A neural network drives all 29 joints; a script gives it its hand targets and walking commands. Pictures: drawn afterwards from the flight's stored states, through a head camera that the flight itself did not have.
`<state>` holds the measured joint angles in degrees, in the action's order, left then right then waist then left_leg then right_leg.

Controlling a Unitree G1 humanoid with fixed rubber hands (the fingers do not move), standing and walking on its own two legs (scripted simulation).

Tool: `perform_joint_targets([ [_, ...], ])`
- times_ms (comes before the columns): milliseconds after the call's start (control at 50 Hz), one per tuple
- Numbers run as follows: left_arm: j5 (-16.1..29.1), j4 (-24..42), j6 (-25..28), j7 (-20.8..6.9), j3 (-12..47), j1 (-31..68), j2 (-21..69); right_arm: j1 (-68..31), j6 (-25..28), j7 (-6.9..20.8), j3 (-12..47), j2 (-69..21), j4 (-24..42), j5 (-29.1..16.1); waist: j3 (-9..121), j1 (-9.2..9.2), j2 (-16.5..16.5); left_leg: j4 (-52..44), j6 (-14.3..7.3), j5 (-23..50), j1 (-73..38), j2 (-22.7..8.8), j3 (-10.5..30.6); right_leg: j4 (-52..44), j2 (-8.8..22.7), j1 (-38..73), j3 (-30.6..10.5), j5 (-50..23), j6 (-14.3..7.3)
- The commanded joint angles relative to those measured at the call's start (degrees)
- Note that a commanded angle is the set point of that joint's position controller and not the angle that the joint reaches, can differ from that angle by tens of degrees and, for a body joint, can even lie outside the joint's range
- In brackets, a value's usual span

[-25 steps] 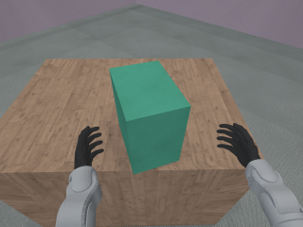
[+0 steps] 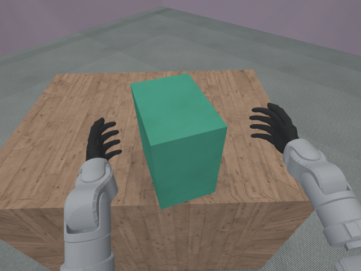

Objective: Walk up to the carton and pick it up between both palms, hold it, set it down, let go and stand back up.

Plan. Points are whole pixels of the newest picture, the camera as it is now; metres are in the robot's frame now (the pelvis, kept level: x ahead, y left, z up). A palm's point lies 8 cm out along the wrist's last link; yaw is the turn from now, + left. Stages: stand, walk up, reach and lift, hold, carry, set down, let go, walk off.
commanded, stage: reach and lift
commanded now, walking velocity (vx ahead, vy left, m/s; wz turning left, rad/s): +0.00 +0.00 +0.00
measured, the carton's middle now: (174, 140) +0.44 +0.07 +0.04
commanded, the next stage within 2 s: none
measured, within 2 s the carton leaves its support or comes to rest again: neither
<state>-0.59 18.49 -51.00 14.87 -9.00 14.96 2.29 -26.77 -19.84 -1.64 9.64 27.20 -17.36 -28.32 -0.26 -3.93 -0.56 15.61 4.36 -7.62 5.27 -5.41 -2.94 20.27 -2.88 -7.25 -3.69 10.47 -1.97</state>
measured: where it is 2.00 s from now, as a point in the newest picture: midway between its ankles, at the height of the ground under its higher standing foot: outside the picture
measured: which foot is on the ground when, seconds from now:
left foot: down 0.00-1.00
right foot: down 0.00-1.00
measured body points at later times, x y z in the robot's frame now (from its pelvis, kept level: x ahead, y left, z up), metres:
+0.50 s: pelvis +0.00 +0.00 +0.00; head +0.00 -0.01 +0.45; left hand +0.34 +0.23 +0.19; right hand +0.44 -0.15 +0.18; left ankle +0.01 +0.17 -0.75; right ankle +0.01 -0.10 -0.75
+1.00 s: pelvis +0.01 +0.00 +0.00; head +0.02 -0.01 +0.45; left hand +0.39 +0.24 +0.22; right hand +0.50 -0.12 +0.22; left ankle +0.01 +0.17 -0.75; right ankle +0.01 -0.10 -0.75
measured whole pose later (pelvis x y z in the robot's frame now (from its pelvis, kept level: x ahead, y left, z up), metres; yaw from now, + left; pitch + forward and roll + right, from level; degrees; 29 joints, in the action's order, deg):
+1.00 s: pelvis +0.01 +0.00 +0.00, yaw +2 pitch +5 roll +0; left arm 5.1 -19.1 -43.7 14.5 -13.0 49.7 -5.9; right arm -64.4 -21.2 0.6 13.4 28.9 -54.8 -30.8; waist 4.9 -9.2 1.5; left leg 18.3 4.5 -8.1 15.1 -5.4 -0.1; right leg 19.9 -2.8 -14.6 -1.1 10.2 -1.7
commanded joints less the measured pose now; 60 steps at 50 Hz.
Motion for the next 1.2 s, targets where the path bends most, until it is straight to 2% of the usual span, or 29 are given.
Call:
perform_joint_targets([
  [0, -0.1, 7.7, 1.0, -0.4, 0.0, 15.0, -2.5, -20.0, 1.2, -0.5, -4.7, 9.4, 4.8, -0.4, 14.8, 0.26, -2.7, 2.1, -2.7, 10.4, -10.4, 4.7, -0.7, -4.1, -1.5, -2.7, 1.8, -10.5, 0.8],
  [100, 0.5, 8.0, 1.5, -0.6, -1.3, 20.7, -4.4, -26.8, 1.6, -0.6, -3.8, 9.8, 5.9, -2.0, 19.3, -0.80, -2.3, 3.5, -2.4, 14.7, -10.4, 5.1, -1.1, -2.8, -1.7, -1.6, 1.7, -15.5, 1.4],
  [120, 0.7, 8.4, 1.3, -0.6, -1.1, 20.4, -4.3, -25.8, 1.4, -0.6, -4.5, 9.9, 4.2, -1.9, 20.2, -0.16, -1.9, 3.7, -2.0, 15.9, -10.8, 5.1, -0.7, -3.1, -1.7, -1.0, 1.7, -16.5, 1.2],
  [240, 1.1, 0.4, 1.3, -0.9, -2.6, 27.0, -6.7, -33.5, 0.2, -0.3, -3.1, 9.6, -1.7, -2.0, 19.9, -1.83, -1.6, 3.0, -2.6, 11.0, -7.3, 5.4, -1.0, -2.9, -1.4, -2.0, 1.5, -12.4, 1.5],
  [300, 1.4, -1.1, 1.2, -1.3, -3.2, 27.3, -7.0, -34.6, 0.2, -0.4, -2.3, 9.9, -4.0, -2.0, 22.4, -1.76, -1.8, 4.0, -2.0, 15.3, -8.4, 5.2, -0.7, -2.5, -1.9, -0.7, 2.1, -16.8, 1.5],
  [360, 1.8, -0.8, 2.4, -1.0, -3.4, 32.1, -8.3, -39.5, 0.8, -0.2, -2.9, 10.5, -3.8, -2.6, 25.0, -2.49, -1.6, 4.2, -1.8, 15.2, -8.0, 5.1, -0.7, -2.1, -2.4, -0.7, 2.5, -15.7, 1.3],
  [380, 1.7, -2.8, 2.4, -1.1, -3.7, 31.7, -8.2, -39.3, 0.9, -0.1, -2.1, 9.6, -4.8, -2.2, 24.8, -2.65, -2.6, 4.2, -2.3, 15.7, -7.7, 5.4, -1.0, -2.3, -2.1, 0.6, 2.2, -17.8, 1.7],
  [400, 1.9, -6.0, 2.1, -1.2, -3.8, 33.9, -8.3, -40.7, 0.2, -0.3, -3.0, 10.0, -8.8, -1.7, 22.5, -2.00, -2.5, 3.7, -2.1, 12.8, -6.7, 5.4, -0.8, -2.4, -2.2, -0.4, 2.6, -15.8, 1.7],
  [440, 2.5, -10.5, 2.7, -1.3, -3.8, 37.6, -8.7, -45.2, -0.3, 0.2, -2.1, 9.6, -11.9, -1.7, 21.0, -2.62, -3.3, 3.2, -2.4, 9.4, -4.2, 5.3, -0.7, -2.5, -2.0, -1.6, 2.5, -11.6, 1.7],
  [480, 2.8, -9.4, 3.1, -0.9, -3.9, 39.2, -10.1, -46.8, -0.1, 0.4, -1.6, 9.7, -10.4, -2.5, 24.3, -3.61, -2.4, 3.3, -2.5, 9.8, -4.8, 5.4, -0.9, -2.7, -1.3, -0.6, 1.9, -11.9, 2.0],
  [540, 3.8, -10.0, 4.3, -0.5, -3.7, 42.1, -10.5, -49.3, 0.0, 0.5, -1.7, 9.7, -13.1, -2.3, 27.2, -3.31, -2.2, 4.2, -2.2, 12.3, -5.6, 5.3, -0.7, -1.6, -2.0, -0.2, 2.6, -14.9, 2.1],
  [560, 3.7, -12.4, 4.4, -0.6, -3.5, 41.8, -10.5, -48.7, -0.3, 0.6, -2.5, 9.5, -15.9, -1.5, 26.0, -2.41, -1.9, 4.1, -1.8, 12.3, -5.1, 5.3, -0.3, -1.9, -2.0, -0.2, 2.7, -15.9, 1.9],
  [600, 3.9, -17.7, 4.9, -0.5, -3.7, 46.4, -12.1, -52.7, -0.8, 1.0, -0.6, 8.9, -19.4, -2.0, 25.2, -3.65, -2.7, 3.6, -2.4, 8.1, -2.7, 5.4, -0.1, -2.2, -1.6, -1.0, 2.2, -11.9, 2.4],
  [640, 4.5, -18.3, 5.9, -0.2, -3.5, 46.7, -12.4, -53.6, -0.5, 1.2, -1.3, 8.7, -19.5, -1.6, 26.3, -3.96, -2.6, 3.4, -2.4, 7.9, -2.5, 5.3, -0.2, -2.3, -1.6, -1.2, 2.3, -11.2, 2.4],
  [700, 4.1, -19.2, 6.5, -0.1, -4.2, 47.8, -12.6, -54.5, 0.2, 1.3, -0.8, 9.0, -22.3, -2.2, 28.6, -4.04, -0.6, 4.9, -1.5, 14.2, -3.7, 5.7, -0.2, -1.0, -1.9, 0.9, 2.7, -20.2, 2.7],
  [720, 3.8, -20.8, 6.5, -0.3, -4.6, 47.6, -12.3, -55.8, 0.2, 1.4, -0.4, 9.3, -22.8, -2.3, 28.3, -4.82, -1.8, 5.0, -1.4, 15.2, -3.5, 5.6, 0.0, -1.1, -2.0, 1.0, 3.0, -20.1, 2.7],
  [740, 3.1, -21.9, 6.5, -0.5, -4.0, 48.5, -12.3, -55.7, 0.1, 1.6, -1.0, 9.8, -26.2, -2.2, 27.0, -4.11, -0.4, 4.8, -1.2, 14.6, -3.6, 5.5, 0.4, -1.0, -2.1, 0.0, 3.2, -19.8, 2.6],
  [800, 3.3, -22.3, 7.2, -0.5, -3.9, 50.8, -13.1, -57.9, 0.6, 1.4, -0.6, 10.1, -25.6, -2.4, 28.2, -4.46, -1.2, 5.2, -0.9, 16.3, -3.8, 5.4, 0.4, -1.1, -1.8, 1.4, 3.3, -21.8, 2.7],
  [820, 3.6, -22.3, 7.7, -0.6, -4.8, 52.3, -14.2, -59.9, 1.0, 1.4, -0.1, 9.6, -24.5, -2.6, 30.1, -5.21, -2.2, 5.4, -1.1, 16.9, -3.3, 5.7, 0.2, -0.7, -1.8, 2.2, 3.2, -23.1, 3.1],
  [860, 5.4, -23.2, 8.5, -0.5, -4.2, 54.6, -14.6, -61.9, 1.2, 1.6, -0.9, 10.1, -25.0, -2.3, 30.7, -4.30, -3.4, 5.2, -1.4, 15.2, -2.3, 5.6, 0.4, -0.6, -1.6, 1.5, 3.0, -22.6, 3.1],
  [880, 5.3, -27.2, 8.8, -0.6, -4.5, 54.8, -14.6, -62.8, 1.0, 1.8, 0.1, 9.3, -26.2, -2.6, 29.8, -5.17, -4.6, 5.1, -1.8, 14.7, -0.9, 5.9, -0.1, -0.7, -1.4, 2.5, 2.7, -23.3, 3.2],
  [920, 5.2, -29.9, 9.7, -0.5, -3.8, 57.2, -14.5, -63.0, 0.8, 2.4, 1.1, 8.8, -31.2, -2.6, 29.0, -5.39, -3.4, 4.7, -1.5, 13.2, -1.0, 5.7, 0.5, -0.9, -1.3, 0.7, 3.1, -20.3, 3.4],
  [960, 6.5, -29.6, 10.8, -0.2, -3.0, 60.3, -14.7, -65.1, 1.3, 2.6, -0.2, 9.2, -30.1, -2.1, 32.5, -4.92, -3.4, 4.6, -1.4, 12.8, -1.1, 5.4, 0.5, -0.8, -1.3, 1.0, 3.7, -19.8, 3.1],
  [1000, 5.3, -31.1, 11.4, 0.2, -3.4, 57.5, -14.4, -64.8, 1.7, 2.7, 1.4, 8.7, -30.1, -3.2, 34.1, -6.88, -3.0, 5.5, -0.9, 16.7, -2.2, 5.2, 0.5, -0.4, -1.9, 2.0, 3.5, -22.4, 2.9],
  [1020, 5.9, -31.1, 11.5, 0.1, -3.3, 58.9, -14.9, -65.1, 2.0, 2.6, 0.0, 9.1, -31.2, -2.6, 33.5, -5.50, -1.7, 5.9, -0.4, 17.7, -2.4, 5.3, 0.8, -0.5, -1.7, 1.8, 3.9, -24.5, 3.1],
  [1040, 5.6, -30.1, 11.7, -0.1, -3.8, 55.8, -14.3, -62.8, 2.3, 2.7, 0.8, 8.5, -30.6, -3.2, 35.1, -6.26, -1.3, 6.8, -0.2, 20.7, -2.7, 5.8, 0.8, -0.1, -1.9, 2.8, 3.7, -27.3, 2.9],
  [1100, 3.2, -36.9, 12.2, -1.0, -4.0, 52.1, -12.5, -59.4, 2.5, 3.1, 0.7, 7.8, -36.7, -1.2, 29.8, -5.86, -3.1, 5.5, -0.6, 17.3, -1.9, 5.3, 1.1, -1.3, -2.0, 1.6, 4.3, -23.3, 2.8],
  [1140, 3.4, -33.5, 13.9, -1.1, -4.2, 52.7, -12.0, -60.5, 3.8, 3.0, 0.9, 7.2, -34.2, -1.0, 30.9, -6.01, -3.2, 5.8, -0.7, 19.6, -2.0, 5.4, 0.8, -0.6, -2.1, 3.0, 4.4, -26.3, 3.0],
  [1180, 2.4, -33.5, 15.0, -1.7, -3.6, 50.0, -10.3, -57.7, 5.2, 2.7, -0.6, 6.4, -35.0, 0.4, 30.7, -4.45, -2.9, 6.5, -0.2, 21.4, -3.2, 5.6, 0.8, -0.9, -2.3, 3.3, 4.9, -28.8, 3.0],
])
